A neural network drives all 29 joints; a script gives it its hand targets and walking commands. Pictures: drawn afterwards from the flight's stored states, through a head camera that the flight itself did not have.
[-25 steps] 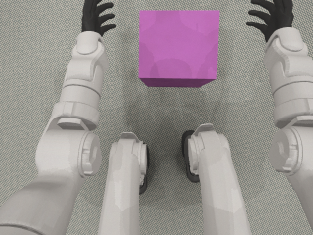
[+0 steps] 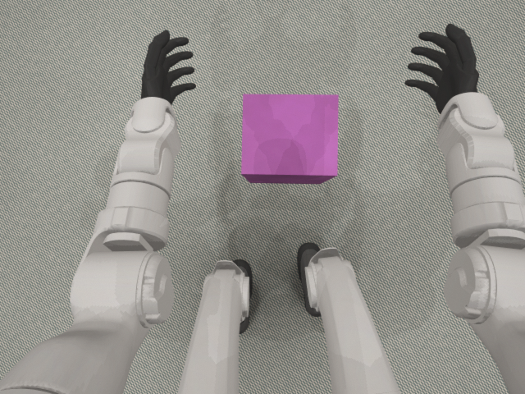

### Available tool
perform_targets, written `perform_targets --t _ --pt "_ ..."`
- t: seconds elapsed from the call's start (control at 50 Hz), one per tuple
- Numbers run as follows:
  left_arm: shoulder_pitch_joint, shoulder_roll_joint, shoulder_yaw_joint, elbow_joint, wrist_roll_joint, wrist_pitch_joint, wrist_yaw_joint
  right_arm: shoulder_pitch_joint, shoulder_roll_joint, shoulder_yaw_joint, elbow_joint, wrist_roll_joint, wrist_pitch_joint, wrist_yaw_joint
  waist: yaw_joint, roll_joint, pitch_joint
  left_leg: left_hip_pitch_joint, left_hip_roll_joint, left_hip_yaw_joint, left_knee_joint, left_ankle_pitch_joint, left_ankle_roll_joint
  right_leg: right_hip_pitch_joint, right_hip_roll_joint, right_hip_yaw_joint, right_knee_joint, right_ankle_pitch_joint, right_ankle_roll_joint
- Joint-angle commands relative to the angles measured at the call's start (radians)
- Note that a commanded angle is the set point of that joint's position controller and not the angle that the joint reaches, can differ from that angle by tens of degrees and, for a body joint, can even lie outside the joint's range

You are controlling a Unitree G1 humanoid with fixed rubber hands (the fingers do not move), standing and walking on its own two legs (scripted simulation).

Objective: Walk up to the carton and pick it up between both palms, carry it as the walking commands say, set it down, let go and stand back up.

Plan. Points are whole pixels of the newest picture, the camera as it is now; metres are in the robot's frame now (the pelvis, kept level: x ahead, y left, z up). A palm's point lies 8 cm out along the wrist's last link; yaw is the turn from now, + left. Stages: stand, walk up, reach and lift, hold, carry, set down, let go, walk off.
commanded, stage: set down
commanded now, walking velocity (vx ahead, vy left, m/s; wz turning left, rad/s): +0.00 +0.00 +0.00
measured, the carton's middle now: (287, 145) +0.50 -0.06 -0.48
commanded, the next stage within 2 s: let go in 0.28 s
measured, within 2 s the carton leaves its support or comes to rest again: neither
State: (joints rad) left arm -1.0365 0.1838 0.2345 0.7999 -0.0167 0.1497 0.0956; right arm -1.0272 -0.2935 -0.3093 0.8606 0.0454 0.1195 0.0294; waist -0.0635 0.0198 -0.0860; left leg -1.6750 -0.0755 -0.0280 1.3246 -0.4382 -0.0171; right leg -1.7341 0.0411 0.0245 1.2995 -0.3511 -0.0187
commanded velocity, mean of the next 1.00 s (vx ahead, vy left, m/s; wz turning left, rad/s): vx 0.00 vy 0.00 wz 0.00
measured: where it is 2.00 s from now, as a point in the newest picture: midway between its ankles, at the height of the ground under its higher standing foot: (276, 300)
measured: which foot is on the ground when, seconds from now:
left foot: down 0.00-1.00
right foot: down 0.00-1.00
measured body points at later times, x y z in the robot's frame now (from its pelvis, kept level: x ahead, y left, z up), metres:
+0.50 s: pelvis +0.03 +0.00 +0.08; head +0.32 -0.02 +0.43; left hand +0.48 +0.15 -0.05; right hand +0.46 -0.26 -0.05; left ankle +0.06 +0.12 -0.57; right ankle +0.09 -0.10 -0.57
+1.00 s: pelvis +0.09 +0.01 +0.16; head +0.18 +0.01 +0.60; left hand +0.32 +0.22 +0.07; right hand +0.28 -0.23 +0.07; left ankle +0.06 +0.12 -0.57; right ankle +0.09 -0.10 -0.57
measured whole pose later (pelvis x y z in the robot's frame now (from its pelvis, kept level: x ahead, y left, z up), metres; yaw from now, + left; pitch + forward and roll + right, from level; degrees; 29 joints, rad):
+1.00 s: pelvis +0.09 +0.01 +0.16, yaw -2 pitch +10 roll +0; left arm 0.06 0.17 0.08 0.52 0.01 0.01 -0.02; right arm 0.09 -0.18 -0.07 0.50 -0.01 0.01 0.06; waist -0.02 0.01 0.01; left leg -0.42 -0.04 -0.05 0.54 -0.30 0.02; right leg -0.48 0.04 0.05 0.52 -0.23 -0.01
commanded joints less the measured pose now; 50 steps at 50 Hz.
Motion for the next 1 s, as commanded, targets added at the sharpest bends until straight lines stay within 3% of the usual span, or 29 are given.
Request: perform_targets --t 0.0,0.2,0.3,0.42,0.5,0.58,0.7,0.8,0.98 --pt "-0.2 0.07 0.01 -0.112 0.01 -0.028 -0.009 -0.19 -0.12 -0.021 -0.102 -0.011 -0.029 0.006 -0.023 -0.014 -0.96 0.403 -0.023 0.039 -0.2 0.224 -0.019 0.806 0.007 -0.01 -0.168 0.374 0.04" --pt "-0.149 0.014 0.053 -0.044 0.082 -0.057 -0.028 -0.128 -0.058 -0.054 -0.055 -0.079 -0.065 0.023 -0.023 -0.018 -0.755 0.489 -0.005 0.013 -0.383 0.237 -0.025 0.857 -0.011 -0.015 -0.353 0.369 0.045" --pt "-0.072 0.012 0.089 -0.035 0.134 -0.071 -0.028 -0.056 -0.042 -0.079 -0.062 -0.128 -0.08 0.026 -0.011 -0.007 -0.795 0.539 -0.007 0.007 -0.395 0.313 -0.035 0.922 -0.006 -0.016 -0.363 0.453 0.047" --pt "0.104 -0.006 0.034 -0.204 0.151 -0.061 0.004 0.081 -0.09 -0.027 -0.21 -0.144 -0.071 0.041 -0.006 -0.01 -1.043 0.707 -0.011 0.014 -0.418 0.485 -0.037 1.189 0.005 -0.012 -0.361 0.685 0.043" --pt "0.321 0.008 -0.036 -0.358 0.123 -0.054 -0.004 0.311 -0.083 0.036 -0.315 -0.134 -0.054 0.05 -0.022 -0.05 -1.044 0.738 -0.017 0.026 -0.489 0.49 -0.024 1.408 -0.008 0.028 -0.409 0.794 0.036" --pt "0.467 0.011 -0.081 -0.408 0.093 -0.067 -0.031 0.478 -0.054 0.078 -0.371 -0.096 -0.064 0.058 -0.015 -0.041 -0.861 0.776 -0.008 0.024 -0.569 0.403 -0.012 1.446 -0.02 0.05 -0.485 0.721 0.025" --pt "0.7 0.015 -0.085 -0.323 0.07 -0.11 -0.066 0.697 -0.008 0.132 -0.345 -0.064 -0.103 0.058 0.025 -0.034 -0.541 0.865 0.02 0.006 -0.68 0.313 -0.005 1.434 -0.033 0.058 -0.592 0.553 0.026" --pt "0.87 0.038 -0.097 -0.292 0.051 -0.141 -0.092 0.881 0.019 0.174 -0.369 -0.062 -0.128 0.044 0.051 -0.038 -0.38 1.03 0.04 -0.001 -0.765 0.315 0.001 1.488 -0.035 0.043 -0.683 0.468 0.033" --pt "1.12 0.08 -0.147 -0.396 0.022 -0.158 -0.127 1.154 -0.004 0.211 -0.482 -0.053 -0.125 0.025 0.041 -0.027 -0.139 1.335 0.063 -0.009 -0.895 0.372 0.007 1.621 -0.022 0.015 -0.822 0.389 0.031"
